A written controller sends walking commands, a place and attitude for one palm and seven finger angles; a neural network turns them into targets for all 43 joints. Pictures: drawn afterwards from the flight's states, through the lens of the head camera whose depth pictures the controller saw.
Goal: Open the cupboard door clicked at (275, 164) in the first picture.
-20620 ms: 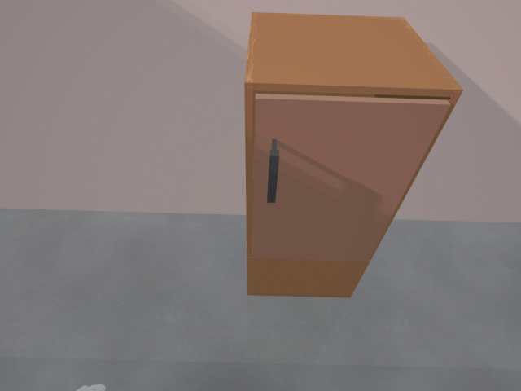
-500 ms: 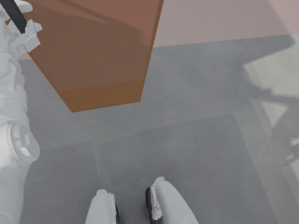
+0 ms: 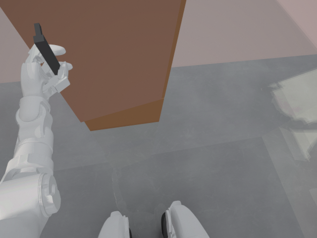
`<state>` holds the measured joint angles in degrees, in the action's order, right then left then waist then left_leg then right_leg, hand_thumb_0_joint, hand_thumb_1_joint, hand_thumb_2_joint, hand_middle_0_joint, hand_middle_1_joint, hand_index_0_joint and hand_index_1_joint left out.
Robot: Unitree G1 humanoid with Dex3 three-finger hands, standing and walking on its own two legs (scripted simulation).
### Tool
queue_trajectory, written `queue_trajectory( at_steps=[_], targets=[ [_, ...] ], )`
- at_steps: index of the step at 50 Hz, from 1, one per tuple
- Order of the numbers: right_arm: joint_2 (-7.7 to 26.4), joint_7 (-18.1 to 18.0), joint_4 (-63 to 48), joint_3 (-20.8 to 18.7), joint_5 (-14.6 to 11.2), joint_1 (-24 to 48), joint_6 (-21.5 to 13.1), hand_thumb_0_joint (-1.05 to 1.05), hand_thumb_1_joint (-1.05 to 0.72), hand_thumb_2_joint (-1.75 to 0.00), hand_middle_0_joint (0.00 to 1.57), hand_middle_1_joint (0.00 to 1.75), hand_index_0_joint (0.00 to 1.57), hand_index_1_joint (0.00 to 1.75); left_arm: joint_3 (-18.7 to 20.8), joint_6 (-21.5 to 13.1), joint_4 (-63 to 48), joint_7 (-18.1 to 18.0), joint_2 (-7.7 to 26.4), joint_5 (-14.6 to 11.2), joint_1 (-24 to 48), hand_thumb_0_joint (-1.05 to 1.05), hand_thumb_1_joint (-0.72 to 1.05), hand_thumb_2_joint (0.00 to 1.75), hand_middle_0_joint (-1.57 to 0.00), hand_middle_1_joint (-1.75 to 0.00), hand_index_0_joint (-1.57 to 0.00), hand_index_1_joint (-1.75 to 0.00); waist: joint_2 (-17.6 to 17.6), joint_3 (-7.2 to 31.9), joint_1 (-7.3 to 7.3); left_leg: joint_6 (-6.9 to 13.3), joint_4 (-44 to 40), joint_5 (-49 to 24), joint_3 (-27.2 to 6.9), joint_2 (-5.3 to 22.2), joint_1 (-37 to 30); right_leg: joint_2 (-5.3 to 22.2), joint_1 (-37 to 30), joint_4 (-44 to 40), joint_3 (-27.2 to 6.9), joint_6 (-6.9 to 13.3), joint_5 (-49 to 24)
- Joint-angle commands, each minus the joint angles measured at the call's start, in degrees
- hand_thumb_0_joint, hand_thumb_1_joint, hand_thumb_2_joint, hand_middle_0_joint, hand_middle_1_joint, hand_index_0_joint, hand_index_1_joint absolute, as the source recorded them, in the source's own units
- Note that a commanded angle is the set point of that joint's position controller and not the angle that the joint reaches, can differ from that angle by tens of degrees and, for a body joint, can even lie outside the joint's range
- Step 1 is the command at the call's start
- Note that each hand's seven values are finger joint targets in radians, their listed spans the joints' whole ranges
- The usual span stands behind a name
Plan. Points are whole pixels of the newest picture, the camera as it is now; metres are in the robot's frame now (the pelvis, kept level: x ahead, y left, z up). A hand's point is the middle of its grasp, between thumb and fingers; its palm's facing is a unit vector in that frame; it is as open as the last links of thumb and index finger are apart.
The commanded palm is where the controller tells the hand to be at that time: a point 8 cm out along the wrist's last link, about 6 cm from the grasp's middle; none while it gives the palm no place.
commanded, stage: pull the door open along its arc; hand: left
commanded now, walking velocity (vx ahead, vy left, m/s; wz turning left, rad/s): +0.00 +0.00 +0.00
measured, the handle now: (52, 57) +0.55 +0.22 +0.06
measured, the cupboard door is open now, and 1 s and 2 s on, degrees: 10 47 49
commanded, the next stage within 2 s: open thumb and fingers to let go in 0.54 s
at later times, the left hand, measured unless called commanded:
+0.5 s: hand (121, 126) +0.36 +0.06 +0.05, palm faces +0.45 -0.89 -0.01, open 5.8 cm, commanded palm +0.29 +0.08 +0.04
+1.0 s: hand (132, 133) +0.35 +0.04 +0.05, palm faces +0.49 -0.87 -0.05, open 9.2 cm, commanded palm +0.29 +0.08 +0.04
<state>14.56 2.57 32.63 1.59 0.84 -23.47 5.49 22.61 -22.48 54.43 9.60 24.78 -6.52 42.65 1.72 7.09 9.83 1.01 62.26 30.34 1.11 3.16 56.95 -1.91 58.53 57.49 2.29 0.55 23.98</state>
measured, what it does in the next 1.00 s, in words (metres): shifts its weight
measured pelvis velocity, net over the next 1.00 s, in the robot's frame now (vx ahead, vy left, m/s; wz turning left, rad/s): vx -0.01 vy -0.06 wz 0.10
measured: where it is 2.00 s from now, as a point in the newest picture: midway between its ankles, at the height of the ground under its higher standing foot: outside the picture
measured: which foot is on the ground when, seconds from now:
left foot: down 0.00-1.00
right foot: down 0.00-1.00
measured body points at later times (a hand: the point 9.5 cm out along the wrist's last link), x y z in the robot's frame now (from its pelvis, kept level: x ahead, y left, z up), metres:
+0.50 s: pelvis +0.00 -0.02 +0.01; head +0.08 -0.02 +0.45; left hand +0.33 +0.10 +0.05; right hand +0.16 -0.23 -0.11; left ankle -0.02 +0.10 -0.66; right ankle +0.02 -0.12 -0.66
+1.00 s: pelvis -0.01 -0.06 +0.01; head +0.06 -0.07 +0.45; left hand +0.31 +0.08 +0.05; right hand +0.15 -0.28 -0.12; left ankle -0.02 +0.10 -0.66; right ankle +0.02 -0.12 -0.66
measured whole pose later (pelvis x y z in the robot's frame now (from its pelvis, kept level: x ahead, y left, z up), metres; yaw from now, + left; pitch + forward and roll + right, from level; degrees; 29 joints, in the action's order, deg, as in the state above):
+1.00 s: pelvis -0.01 -0.06 +0.01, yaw +6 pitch +16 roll +2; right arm 11.0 0.3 37.8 -1.5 6.1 -9.9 -1.3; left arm -4.5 -19.8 29.6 -38.9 -8.1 6.9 14.8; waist 1.4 8.4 2.1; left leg -2.9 58.2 27.2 -2.4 0.9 47.5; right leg 0.4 50.4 59.9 5.7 5.0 26.2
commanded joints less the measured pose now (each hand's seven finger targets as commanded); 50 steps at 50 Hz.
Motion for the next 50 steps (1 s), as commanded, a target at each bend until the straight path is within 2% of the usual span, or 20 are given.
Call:
queue_trajectory(
  at_steps=[1,2,3,7,9,10,11,14,16,18,22,25,26,28,31,32,35,44,49,50],
  targets=[
    [8.04,-0.3,-4.69,-4.31,0.25,-4.85,-2.26,0.0,-0.9,-0.9,0.2,0.3,0.2,0.3,5.04,-3.13,-16.1,-9.45,3.74,-5.0,5.41,0.0,0.9,0.9,-0.4,-1.35,-0.4,-1.35,2.81,25.57,-6.22,-0.47,-7.77,-27.74,-0.92,-2.55,-13.09,-0.69,-23.17,-4.65,0.83,0.37,-24.69],
    [7.76,0.2,-4.46,-4.35,0.61,-3.79,-2.93,0.0,-0.9,-0.9,0.2,0.3,0.2,0.3,0.74,-3.11,-16.59,-14.12,-1.45,-3.77,3.3,0.0,0.9,0.9,-0.4,-1.35,-0.4,-1.35,2.35,24.17,-4.86,-0.81,-7.9,-26.27,-0.86,-2.49,-13.07,-0.69,-21.65,-4.61,0.98,0.12,-22.91],
    [7.49,0.62,-3.93,-4.55,1.0,-3.51,-3.55,0.0,-0.9,-0.9,0.2,0.3,0.2,0.3,-0.24,-3.5,-18.3,-18.1,-4.46,-3.04,2.62,0.0,0.9,0.9,-0.4,-1.35,-0.4,-1.35,1.05,24.15,-4.86,-1.08,-8.0,-26.16,-0.91,-2.4,-13.2,-0.51,-21.3,-4.35,1.3,0.23,-22.24],
    [6.16,2.05,-3.43,-5.02,3.02,-1.67,-4.58,0.0,-0.9,-0.9,0.2,0.3,0.2,0.3,-6.57,-4.31,-24.02,-33.01,-14.2,3.73,-2.07,0.0,0.9,0.9,-0.4,-1.35,-0.4,-1.35,2.75,24.75,-5.92,-1.94,-7.89,-30.85,-0.63,-2.21,-16.42,-0.1,-20.64,-3.28,1.67,0.83,-23.84],
    [5.84,2.08,-3.13,-5.36,3.94,-0.59,-4.77,0.0,-0.9,-0.9,0.2,0.3,0.2,0.3,-8.8,-4.02,-25.74,-40.12,-17.07,7.76,-1.39,0.0,0.9,0.9,-0.4,-1.35,-0.4,-1.35,-0.62,24.75,-5.58,-1.83,-7.97,-29.89,-1.02,-2.27,-15.86,-0.1,-21.31,-3.45,1.73,1.0,-23.47],
    [5.28,2.2,-3.07,-5.44,4.33,0.33,-4.89,0.0,-0.9,-0.9,0.2,0.3,0.2,0.3,-11.49,-3.72,-26.57,-42.95,-20.29,9.75,-3.04,0.0,0.9,0.9,-0.4,-1.35,-0.4,-1.35,-0.03,25.07,-5.98,-1.97,-8.43,-29.89,-0.94,-2.35,-16.5,0.13,-21.78,-3.46,1.82,1.07,-23.35],
    [4.95,2.39,-3.04,-5.41,4.55,1.2,-4.95,0.0,-0.9,-0.9,0.2,0.3,0.2,0.3,-15.46,-3.32,-27.12,-44.4,-23.96,11.45,-4.82,0.0,0.9,0.9,-0.4,-1.35,-0.4,-1.35,-0.12,24.5,-5.83,-1.97,-8.65,-29.52,-0.94,-2.34,-17.26,0.21,-21.49,-3.78,2.03,1.17,-22.93],
    [4.28,1.74,-2.84,-6.0,5.23,2.7,-5.25,0.0,-0.9,-0.9,0.2,0.3,0.2,0.3,-20.77,-3.48,-31.43,-46.79,-26.87,15.23,-4.54,0.0,0.9,0.9,-0.4,-1.35,-0.4,-1.35,-3.4,25.78,-5.02,-1.47,-8.4,-27.92,-0.81,-2.41,-18.19,0.34,-22.98,-4.6,1.69,1.26,-23.53],
    [3.13,1.35,-3.14,-5.82,5.11,4.87,-5.42,0.0,-0.9,-0.9,0.2,0.3,0.2,0.3,-24.78,-3.27,-33.29,-47.24,-30.77,15.89,-8.8,0.0,0.9,0.9,-0.4,-1.35,-0.4,-1.35,-3.54,25.12,-5.89,-1.49,-9.16,-26.16,-0.42,-2.72,-18.35,0.7,-24.96,-5.11,1.54,1.36,-23.56],
    [2.5,1.01,-3.21,-5.44,5.03,7.02,-5.83,0.0,-0.9,-0.9,0.2,0.3,0.2,0.3,-28.21,-2.87,-34.62,-47.67,-34.17,15.85,-8.91,0.0,0.9,0.9,-0.4,-1.35,-0.4,-1.35,-3.7,22.62,-5.59,-1.39,-9.83,-23.54,-0.58,-2.88,-18.3,0.83,-24.49,-5.79,1.81,1.44,-21.18],
    [1.04,0.37,-3.69,-4.79,5.26,10.6,-7.03,0.0,-0.9,-0.9,0.2,0.3,0.2,0.3,-31.96,-1.9,-37.83,-48.57,-37.71,16.42,-14.35,0.0,0.9,0.9,-0.4,-1.35,-0.4,-1.35,-2.95,21.68,-6.8,-1.31,-9.91,-21.3,-0.26,-3.32,-18.23,1.23,-25.3,-6.41,1.51,1.76,-19.44],
    [0.33,0.23,-3.94,-4.35,5.37,12.92,-8.03,0.0,-0.9,-0.9,0.2,0.3,0.2,0.3,-34.72,-0.71,-38.7,-48.78,-40.54,17.11,-18.78,0.0,0.9,0.9,-0.4,-1.35,-0.4,-1.35,-5.11,19.66,-7.4,-1.36,-10.04,-20.15,-0.63,-3.44,-17.49,1.45,-25.32,-6.73,1.64,2.01,-18.27],
    [0.11,0.38,-4.19,-4.12,5.21,14.05,-8.25,0.0,-0.9,-0.9,0.2,0.3,0.2,0.3,-35.46,-0.35,-39.63,-48.76,-41.26,16.76,-20.59,0.0,0.9,0.9,-0.4,-1.35,-0.4,-1.35,-3.45,20.24,-8.27,-1.5,-10.3,-19.69,-0.52,-3.65,-17.81,1.55,-25.81,-6.8,1.54,2.24,-17.61],
    [-0.28,0.39,-4.48,-3.81,4.89,15.2,-8.64,0.0,-0.9,-0.9,0.2,0.3,0.2,0.3,-35.12,0.79,-41.12,-48.65,-41.12,15.43,-23.7,0.0,0.9,0.9,-0.4,-1.35,-0.4,-1.35,-4.59,20.58,-8.91,-1.49,-10.36,-19.18,-0.35,-4.06,-17.91,1.83,-27.63,-7.64,1.11,2.03,-18.29],
    [-0.22,-0.56,-3.22,-3.33,4.82,16.39,-8.71,0.0,-0.9,-0.9,0.2,0.3,0.2,0.3,-32.43,1.99,-39.51,-50.02,-38.98,14.64,-17.01,0.0,0.9,0.9,-0.4,-1.35,-0.4,-1.35,-5.74,18.3,-7.78,-1.37,-9.64,-15.78,-0.83,-4.46,-15.72,2.57,-26.34,-8.95,-0.57,1.42,-14.95],
    [-0.08,-1.16,-2.34,-3.14,5.0,16.6,-8.65,0.0,-0.9,-0.9,0.2,0.3,0.2,0.3,-29.99,1.83,-38.91,-51.0,-36.3,14.53,-11.18,0.0,0.9,0.9,-0.4,-1.35,-0.4,-1.35,-6.43,17.47,-6.62,-1.22,-8.97,-14.11,-1.0,-4.54,-14.66,3.07,-25.24,-9.69,-1.61,0.93,-13.13],
    [-0.55,-1.88,-2.14,-3.11,5.41,17.18,-8.78,0.0,-0.9,-0.9,0.2,0.3,0.2,0.3,-28.12,1.75,-36.72,-51.37,-35.57,14.49,-12.81,0.0,0.69,0.81,-0.38,-1.33,-0.38,-1.33,-7.59,18.78,-7.6,-1.17,-8.5,-12.61,-0.78,-4.99,-12.9,3.78,-27.31,-10.72,-3.57,0.42,-11.89],
    [0.1,-2.42,-2.07,-4.13,5.6,15.17,-9.26,0.0,-0.9,-0.9,0.2,0.3,0.2,0.3,-29.99,-0.79,-36.88,-48.68,-35.34,15.95,-11.76,0.0,0.06,0.54,-0.34,-1.26,-0.34,-1.26,-8.64,20.44,-5.91,-1.14,-6.76,-11.25,-1.11,-4.93,-9.91,5.49,-28.92,-11.05,-7.02,-0.67,-14.47],
    [0.38,-3.08,-2.3,-4.24,5.11,15.19,-9.04,0.0,-0.9,-0.9,0.2,0.3,0.2,0.3,-26.4,-1.33,-37.94,-48.26,-31.53,14.23,-12.25,0.0,-0.29,0.39,-0.32,-1.22,-0.32,-1.22,-9.07,21.41,-6.83,-1.28,-7.04,-10.01,-1.35,-5.06,-7.98,6.31,-31.84,-12.31,-9.38,-0.98,-12.94],
    [0.19,-3.05,-2.27,-4.25,5.19,14.98,-9.0,0.0,-0.9,-0.9,0.2,0.3,0.2,0.3,-27.24,-1.43,-38.02,-48.26,-32.48,14.33,-12.01,0.0,-0.36,0.36,-0.31,-1.22,-0.31,-1.22,-7.7,21.75,-6.77,-1.25,-7.1,-10.52,-1.18,-5.05,-8.44,6.23,-31.71,-11.84,-9.02,-0.85,-13.63]
  ],
)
